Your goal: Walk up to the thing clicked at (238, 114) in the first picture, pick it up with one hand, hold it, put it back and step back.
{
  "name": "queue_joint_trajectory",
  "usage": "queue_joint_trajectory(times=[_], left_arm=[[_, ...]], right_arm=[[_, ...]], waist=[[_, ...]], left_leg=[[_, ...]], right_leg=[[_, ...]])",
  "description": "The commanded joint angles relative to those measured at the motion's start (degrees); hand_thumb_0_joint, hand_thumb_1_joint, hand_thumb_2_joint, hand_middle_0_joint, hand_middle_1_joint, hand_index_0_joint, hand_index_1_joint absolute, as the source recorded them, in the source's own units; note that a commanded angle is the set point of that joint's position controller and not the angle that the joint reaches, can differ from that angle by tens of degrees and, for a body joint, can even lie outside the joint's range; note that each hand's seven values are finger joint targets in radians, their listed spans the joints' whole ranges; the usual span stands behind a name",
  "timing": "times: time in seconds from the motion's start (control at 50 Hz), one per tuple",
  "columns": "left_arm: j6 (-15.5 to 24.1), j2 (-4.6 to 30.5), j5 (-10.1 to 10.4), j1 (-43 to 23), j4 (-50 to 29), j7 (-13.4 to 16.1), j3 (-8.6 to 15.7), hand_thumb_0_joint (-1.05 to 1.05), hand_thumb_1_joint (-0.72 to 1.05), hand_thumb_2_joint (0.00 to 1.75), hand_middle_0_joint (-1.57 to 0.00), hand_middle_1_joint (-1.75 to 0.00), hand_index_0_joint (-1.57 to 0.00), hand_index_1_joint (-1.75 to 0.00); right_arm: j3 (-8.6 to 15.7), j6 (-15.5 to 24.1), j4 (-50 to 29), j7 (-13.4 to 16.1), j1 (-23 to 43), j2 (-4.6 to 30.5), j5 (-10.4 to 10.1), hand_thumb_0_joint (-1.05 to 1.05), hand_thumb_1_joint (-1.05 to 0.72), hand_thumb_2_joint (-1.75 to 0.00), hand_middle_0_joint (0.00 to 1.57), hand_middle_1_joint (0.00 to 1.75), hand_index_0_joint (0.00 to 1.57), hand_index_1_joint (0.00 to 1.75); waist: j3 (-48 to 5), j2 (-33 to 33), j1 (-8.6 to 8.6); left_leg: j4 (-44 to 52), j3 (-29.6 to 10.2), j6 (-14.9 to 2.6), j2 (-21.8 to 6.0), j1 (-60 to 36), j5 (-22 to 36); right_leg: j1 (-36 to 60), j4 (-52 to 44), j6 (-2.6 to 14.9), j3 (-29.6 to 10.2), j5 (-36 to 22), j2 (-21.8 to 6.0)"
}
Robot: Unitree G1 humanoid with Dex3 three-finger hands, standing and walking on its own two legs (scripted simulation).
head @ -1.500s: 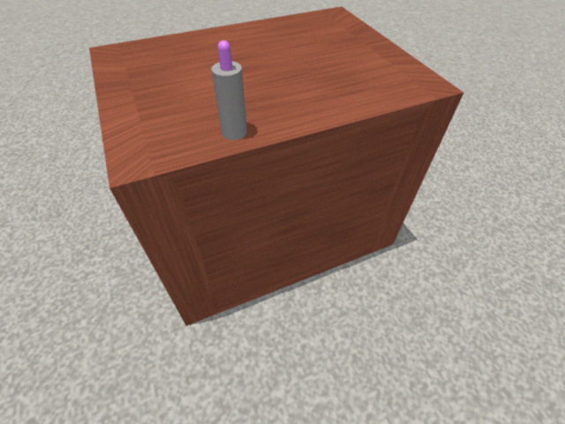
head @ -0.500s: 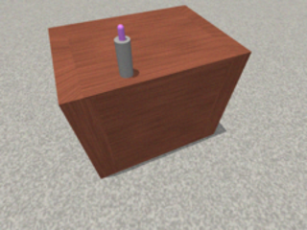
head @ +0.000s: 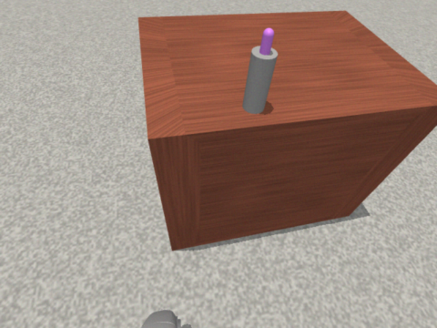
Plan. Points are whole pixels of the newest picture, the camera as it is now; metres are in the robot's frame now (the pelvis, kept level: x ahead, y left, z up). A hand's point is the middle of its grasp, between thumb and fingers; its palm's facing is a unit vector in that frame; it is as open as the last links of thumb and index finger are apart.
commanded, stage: walk up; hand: right
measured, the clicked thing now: (260, 72) +0.65 -0.09 +0.11
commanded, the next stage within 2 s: none
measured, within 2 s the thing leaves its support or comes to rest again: neither
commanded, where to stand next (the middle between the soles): +0.22 +0.03 m, yaw +13 degrees
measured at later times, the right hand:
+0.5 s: hand (323, 268) +0.26 -0.24 -0.15, palm faces -0.21 +0.91 -0.35, open 7.4 cm
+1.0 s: hand (297, 232) +0.33 -0.19 -0.12, palm faces -0.30 +0.86 -0.42, open 7.4 cm
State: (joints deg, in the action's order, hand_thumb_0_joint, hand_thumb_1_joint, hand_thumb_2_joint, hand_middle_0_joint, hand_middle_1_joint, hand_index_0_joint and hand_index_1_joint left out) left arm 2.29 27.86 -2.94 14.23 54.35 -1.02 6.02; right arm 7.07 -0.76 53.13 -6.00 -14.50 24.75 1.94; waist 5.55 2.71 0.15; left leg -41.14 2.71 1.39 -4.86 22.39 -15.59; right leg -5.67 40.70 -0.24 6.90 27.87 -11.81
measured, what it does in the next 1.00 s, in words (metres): walks ahead, turning left: right foot, then left foot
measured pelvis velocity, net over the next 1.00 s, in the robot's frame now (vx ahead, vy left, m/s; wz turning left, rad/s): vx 0.16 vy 0.03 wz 0.27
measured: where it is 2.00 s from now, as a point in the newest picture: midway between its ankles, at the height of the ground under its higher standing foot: outside the picture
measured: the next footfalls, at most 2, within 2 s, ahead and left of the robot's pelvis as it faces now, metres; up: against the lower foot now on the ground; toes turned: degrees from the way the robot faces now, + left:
right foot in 0.38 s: +0.27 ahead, -0.08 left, +0.00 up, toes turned +4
left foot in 0.76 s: +0.20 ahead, +0.15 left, +0.00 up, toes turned +15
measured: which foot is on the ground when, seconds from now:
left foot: down 0.00-0.40, up 0.42-0.74, down 0.76-1.00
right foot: down 0.00-0.00, up 0.02-0.36, down 0.38-0.80, up 0.82-1.00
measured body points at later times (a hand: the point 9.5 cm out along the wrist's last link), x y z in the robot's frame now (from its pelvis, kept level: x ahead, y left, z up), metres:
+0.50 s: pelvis +0.15 +0.00 +0.01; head +0.19 -0.01 +0.46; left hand +0.18 +0.32 -0.09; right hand +0.27 -0.29 -0.12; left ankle +0.08 +0.13 -0.67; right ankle +0.23 -0.08 -0.71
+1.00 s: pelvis +0.16 +0.03 +0.01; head +0.20 +0.06 +0.46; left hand +0.16 +0.36 -0.12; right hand +0.35 -0.24 -0.09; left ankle +0.16 +0.14 -0.71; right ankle +0.19 -0.12 -0.70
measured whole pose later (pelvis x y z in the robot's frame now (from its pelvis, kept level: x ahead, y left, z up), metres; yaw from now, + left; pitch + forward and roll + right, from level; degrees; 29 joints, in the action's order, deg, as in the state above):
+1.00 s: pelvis +0.16 +0.03 +0.01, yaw +15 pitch -1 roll -1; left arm -1.2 22.9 0.6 8.4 54.4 -0.3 1.8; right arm 0.4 1.6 52.7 0.5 -8.8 20.9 0.7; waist 6.2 2.2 1.0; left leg -38.3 -0.1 -1.7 0.7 18.7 -18.4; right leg -17.3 43.9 1.4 0.3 27.9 -2.8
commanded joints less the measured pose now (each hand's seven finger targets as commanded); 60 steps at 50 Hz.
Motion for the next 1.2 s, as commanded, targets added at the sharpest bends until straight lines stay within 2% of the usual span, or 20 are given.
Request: queue_joint_trajectory(times=[0.0,0.02,0.08,0.2,0.3,0.34,0.36,0.38,0.42,0.52,0.72,0.74,0.78,0.8,0.82,0.88,0.96,1.04,1.08,1.18], left_arm=[[1.38,7.35,1.68,-3.88,-9.58,0.40,0.24,0.00,0.90,0.90,-0.20,-0.30,-0.20,-0.30],[1.45,9.90,1.53,-5.57,-9.42,0.63,0.15,0.00,0.90,0.90,-0.20,-0.30,-0.20,-0.30],[1.14,9.18,3.35,1.72,-5.56,-0.14,0.45,0.00,0.90,0.90,-0.20,-0.30,-0.20,-0.30],[0.59,6.95,2.02,-0.79,-8.47,-1.26,0.93,0.00,0.90,0.90,-0.20,-0.30,-0.20,-0.30],[1.05,4.01,1.74,-0.29,-8.62,-0.30,1.00,0.00,0.90,0.90,-0.20,-0.30,-0.20,-0.30],[1.60,4.72,1.51,4.60,-6.98,0.46,1.40,0.00,0.90,0.90,-0.20,-0.30,-0.20,-0.30],[2.13,7.80,1.01,5.37,-7.32,0.83,2.04,0.00,0.90,0.90,-0.20,-0.30,-0.20,-0.30],[2.32,9.95,1.20,5.56,-8.45,1.02,2.48,0.00,0.90,0.90,-0.20,-0.30,-0.20,-0.30],[1.89,10.49,1.68,-0.51,-9.69,0.96,1.99,0.00,0.90,0.90,-0.20,-0.30,-0.20,-0.30],[1.83,7.89,1.75,-1.23,-8.90,1.39,0.89,0.00,0.90,0.90,-0.20,-0.30,-0.20,-0.30],[-1.17,8.12,2.51,-5.08,-9.00,1.13,-0.09,0.00,0.90,0.90,-0.20,-0.30,-0.20,-0.30],[-1.52,6.92,2.66,-5.20,-8.55,1.07,-0.80,0.00,0.90,0.90,-0.20,-0.30,-0.20,-0.30],[-2.30,2.61,3.71,-3.26,-8.26,1.01,-2.11,0.00,0.90,0.90,-0.20,-0.30,-0.20,-0.30],[-2.96,5.95,3.45,-5.29,-6.83,1.73,-1.04,0.00,0.90,0.90,-0.20,-0.30,-0.20,-0.30],[-3.06,6.56,3.42,-5.59,-5.99,1.72,-0.85,0.00,0.90,0.90,-0.20,-0.30,-0.20,-0.30],[-2.51,4.92,4.07,-3.73,-4.18,1.43,-1.26,0.00,0.90,0.90,-0.20,-0.30,-0.20,-0.30],[-1.89,4.24,3.64,-4.76,-2.37,1.76,-1.93,0.00,0.90,0.90,-0.20,-0.30,-0.20,-0.30],[0.17,7.63,2.48,-2.65,0.55,2.50,-1.68,0.00,0.90,0.90,-0.20,-0.30,-0.20,-0.30],[0.18,10.82,2.52,-7.60,0.04,2.17,-1.38,0.00,0.90,0.90,-0.20,-0.30,-0.20,-0.30],[0.06,5.61,2.70,-8.80,1.67,1.45,-3.36,0.00,0.90,0.90,-0.20,-0.30,-0.20,-0.30]], right_arm=[[4.63,2.59,-3.58,2.70,-12.51,22.25,-1.44,0.00,-0.90,-0.90,0.20,0.30,0.20,0.30],[4.45,2.45,-4.73,3.14,-9.14,22.07,-1.76,0.00,-0.90,-0.90,0.20,0.30,0.20,0.30],[1.38,3.76,-7.34,4.26,-3.95,14.11,-1.70,0.00,-0.90,-0.90,0.20,0.30,0.20,0.30],[1.26,5.11,-9.28,4.73,-8.13,14.19,-1.10,0.00,-0.90,-0.90,0.20,0.30,0.20,0.30],[-0.28,4.47,-10.97,5.89,-5.58,11.33,-1.40,0.00,-0.90,-0.90,0.20,0.30,0.20,0.30],[-1.39,3.91,-11.37,6.51,-4.69,8.72,-2.50,0.00,-0.90,-0.90,0.20,0.30,0.20,0.30],[-2.56,3.75,-11.58,6.71,-6.78,5.57,-3.10,0.00,-0.90,-0.90,0.20,0.30,0.20,0.30],[-3.39,3.30,-11.03,6.91,-10.48,3.29,-3.04,0.00,-0.90,-0.90,0.20,0.30,0.20,0.30],[-1.83,1.86,-8.37,8.06,-10.79,8.69,-2.04,0.00,-0.90,-0.90,0.20,0.30,0.20,0.30],[-1.95,1.97,-6.19,7.19,-7.48,8.17,-1.83,0.00,-0.90,-0.90,0.20,0.30,0.20,0.30],[-1.73,2.26,-4.55,6.89,-2.94,8.00,-1.32,0.00,-0.90,-0.90,0.20,0.30,0.20,0.30],[-1.37,2.59,-4.10,7.07,-2.70,9.05,-0.87,0.00,-0.90,-0.90,0.20,0.30,0.20,0.30],[-0.68,3.35,-5.95,7.26,3.00,14.80,-0.17,0.00,-0.90,-0.90,0.20,0.30,0.20,0.30],[-0.48,3.28,-5.72,7.25,4.19,16.83,-1.07,0.00,-0.90,-0.90,0.20,0.30,0.20,0.30],[-0.86,3.39,-5.11,7.41,5.15,15.07,-1.05,0.00,-0.90,-0.90,0.20,0.30,0.20,0.30],[-2.80,3.86,-4.83,7.97,6.48,10.85,-1.08,0.00,-0.90,-0.90,0.20,0.30,0.20,0.30],[-2.67,3.29,-3.60,7.79,5.64,11.16,-1.40,0.00,-0.90,-0.90,0.20,0.30,0.20,0.30],[-3.35,2.37,-3.77,7.39,8.56,8.69,-2.70,0.00,-0.90,-0.90,0.20,0.30,0.20,0.30],[-3.32,1.87,-2.20,7.16,7.78,7.78,-2.41,0.00,-0.90,-0.90,0.20,0.30,0.20,0.30],[-3.32,2.42,0.29,5.99,13.05,8.99,-1.47,0.00,-0.90,-0.90,0.20,0.30,0.20,0.30]], waist=[[-6.12,-20.93,-7.05],[-2.83,-15.44,-5.11],[-2.27,-10.77,0.23],[-0.82,-11.40,-1.08],[-1.13,-9.07,0.72],[-5.20,-4.63,3.52],[-8.79,4.52,3.60],[-11.28,11.67,2.72],[-7.46,7.06,0.88],[-5.64,5.01,0.90],[-9.24,5.09,-0.55],[-8.71,2.35,-0.98],[-7.22,-13.96,1.79],[-5.94,-15.20,-0.53],[-4.44,-12.51,0.24],[-6.46,-12.87,1.53],[-10.09,-14.59,0.16],[-14.41,-3.95,1.48],[-11.00,0.77,-0.57],[-6.80,-0.80,0.60]], left_leg=[[30.45,-49.08,-16.94,-17.71,-22.82,-16.39],[30.83,-47.16,-17.94,-18.33,-16.93,-17.66],[22.59,-21.63,-12.09,-7.91,-13.13,2.38],[22.52,-18.33,-16.01,-8.51,-9.92,9.00],[13.62,-13.01,-12.62,-6.38,-0.35,27.50],[3.92,-11.24,-8.36,-2.46,-0.59,22.51],[-5.69,-7.52,-5.80,2.78,0.56,13.29],[-15.44,-5.50,-3.19,8.78,4.72,-11.60],[-20.23,-7.99,-3.65,5.98,4.88,-20.22],[-16.94,-7.69,-2.45,4.90,3.43,-14.48],[7.90,-0.66,-2.64,5.82,-9.45,0.58],[10.05,-3.79,-3.54,4.51,-11.00,2.19],[20.25,-28.93,-9.83,-11.12,-10.96,6.68],[20.69,-30.95,-16.23,-15.56,-4.39,9.20],[19.76,-29.62,-17.49,-14.77,-2.24,11.61],[13.09,-16.74,-12.79,-8.32,-9.86,33.48],[9.69,-15.32,-10.71,-6.73,-17.22,40.36],[4.30,-9.55,-5.44,-1.91,-8.74,25.06],[7.71,-6.71,-3.29,2.11,-9.21,6.25],[16.72,-11.56,-5.89,-2.25,-11.31,4.67]], right_leg=[[-34.03,32.02,3.23,-7.15,8.34,9.53],[-33.92,32.21,3.42,-9.56,5.06,6.73],[-26.71,23.62,3.06,-9.09,-5.37,3.73],[-23.16,8.94,1.03,-6.12,-8.69,4.84],[-8.50,-1.11,2.03,-3.26,-16.62,9.60],[0.37,-10.42,3.74,-4.92,-24.50,9.38],[3.83,-15.06,5.50,-12.21,-28.56,2.95],[6.11,-20.65,8.84,-30.46,-27.48,-9.79],[-1.66,-21.93,15.53,-35.00,-16.60,-12.76],[-5.23,-18.51,12.62,-17.46,-28.56,-5.14],[-10.88,-7.29,9.94,-10.69,-29.09,-4.43],[-13.88,-5.63,8.05,-10.39,-25.84,-4.03],[-21.43,4.21,1.77,-4.34,-6.81,7.19],[-17.17,10.90,1.38,-6.86,6.41,8.15],[-15.18,13.58,1.31,-8.45,5.72,7.37],[-16.34,8.98,1.72,-8.77,2.84,7.85],[-13.16,-1.55,1.15,-5.65,-0.90,9.60],[3.54,-13.19,3.19,-12.21,-33.22,4.27],[-3.42,-13.19,7.21,-17.84,-27.65,-1.64],[-6.77,-16.12,2.08,-10.43,-14.20,5.40]])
